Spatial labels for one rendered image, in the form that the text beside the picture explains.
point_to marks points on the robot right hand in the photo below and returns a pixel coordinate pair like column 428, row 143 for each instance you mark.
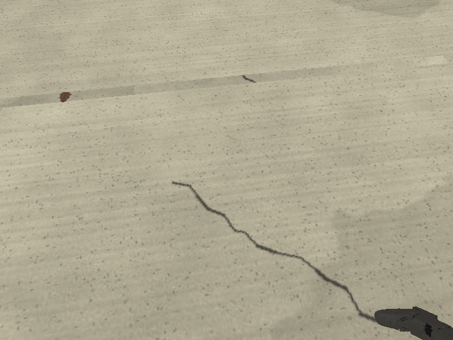
column 419, row 322

